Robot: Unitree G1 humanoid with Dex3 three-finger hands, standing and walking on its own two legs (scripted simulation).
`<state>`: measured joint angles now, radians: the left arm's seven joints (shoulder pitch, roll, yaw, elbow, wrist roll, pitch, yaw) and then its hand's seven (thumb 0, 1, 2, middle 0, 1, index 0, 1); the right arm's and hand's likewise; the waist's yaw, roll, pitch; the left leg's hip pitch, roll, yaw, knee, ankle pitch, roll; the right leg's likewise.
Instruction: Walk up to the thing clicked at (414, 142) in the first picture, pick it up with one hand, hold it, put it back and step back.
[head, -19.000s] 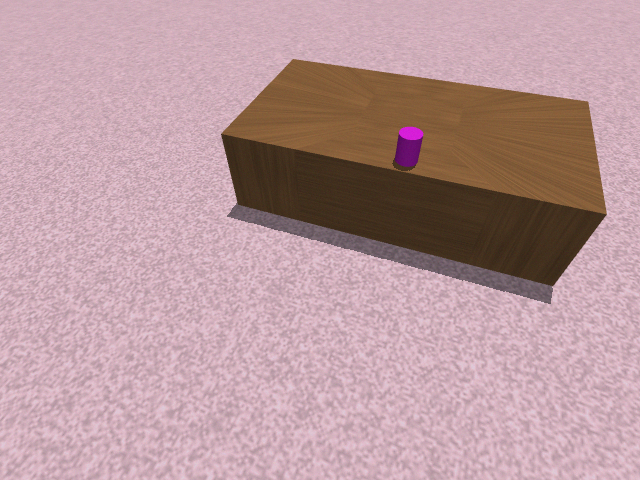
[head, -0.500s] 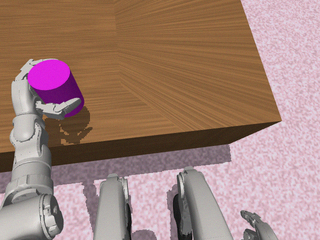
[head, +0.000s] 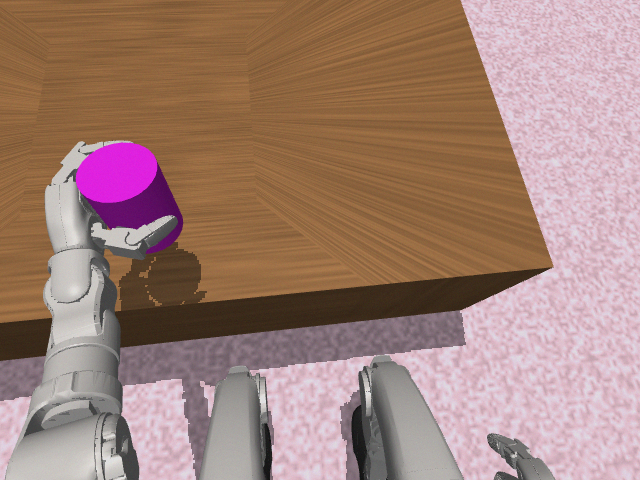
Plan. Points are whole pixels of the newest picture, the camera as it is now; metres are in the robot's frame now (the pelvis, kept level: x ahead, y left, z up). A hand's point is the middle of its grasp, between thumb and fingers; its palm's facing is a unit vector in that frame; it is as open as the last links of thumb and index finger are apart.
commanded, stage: lift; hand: left
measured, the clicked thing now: (135, 201) +0.45 +0.22 -0.01
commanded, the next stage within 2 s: hold in 1.28 s
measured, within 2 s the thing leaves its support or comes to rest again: neither
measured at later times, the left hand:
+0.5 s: hand (88, 216) +0.38 +0.20 +0.11, palm faces +0.20 -0.98 -0.04, open 11.4 cm
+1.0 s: hand (70, 214) +0.36 +0.19 +0.16, palm faces +0.19 -0.98 -0.03, open 11.5 cm
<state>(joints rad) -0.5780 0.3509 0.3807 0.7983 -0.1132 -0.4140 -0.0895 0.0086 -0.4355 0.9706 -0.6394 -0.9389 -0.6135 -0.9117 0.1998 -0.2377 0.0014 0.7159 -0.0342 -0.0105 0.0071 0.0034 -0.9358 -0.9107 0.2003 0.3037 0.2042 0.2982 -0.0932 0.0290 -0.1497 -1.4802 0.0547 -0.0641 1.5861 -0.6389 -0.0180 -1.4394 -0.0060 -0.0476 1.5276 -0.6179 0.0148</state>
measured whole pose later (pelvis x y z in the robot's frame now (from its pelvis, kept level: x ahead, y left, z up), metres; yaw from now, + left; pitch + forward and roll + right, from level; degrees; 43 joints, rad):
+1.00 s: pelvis +0.02 +0.00 +0.12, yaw +3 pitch +11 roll -2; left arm -0.18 0.20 0.15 0.48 -0.15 -0.33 0.01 0.01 -0.53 1.08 -0.64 -1.00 -0.62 -0.97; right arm 0.24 -0.20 0.01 0.69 -0.01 -0.05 -0.06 0.01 -0.93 -0.91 0.20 0.30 0.20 0.30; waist -0.04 0.02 -0.07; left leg -0.76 0.04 -0.03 1.03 -0.47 -0.02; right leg -0.73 -0.02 -0.04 0.98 -0.45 0.02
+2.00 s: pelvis +0.03 -0.01 +0.15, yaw +3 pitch +6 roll -1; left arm -0.06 0.17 0.14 0.39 -0.15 -0.31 0.00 0.01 -0.53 1.09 -0.64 -1.00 -0.62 -0.97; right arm 0.23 -0.21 0.00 0.69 -0.01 -0.05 -0.05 0.01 -0.93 -0.91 0.20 0.30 0.20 0.30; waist -0.02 0.02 -0.03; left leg -0.55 0.04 -0.02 0.86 -0.42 -0.02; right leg -0.52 -0.01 -0.04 0.82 -0.41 0.01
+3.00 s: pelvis +0.02 +0.00 +0.15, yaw +3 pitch +4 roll -1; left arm -0.07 0.17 0.14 0.39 -0.15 -0.31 0.00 0.01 -0.53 1.09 -0.64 -1.00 -0.62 -0.97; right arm 0.23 -0.20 0.00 0.71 -0.01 -0.09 -0.04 0.01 -0.92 -0.91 0.20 0.30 0.20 0.30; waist -0.02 0.01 -0.02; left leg -0.51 0.04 -0.02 0.83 -0.39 -0.02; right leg -0.48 -0.02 -0.03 0.79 -0.38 0.02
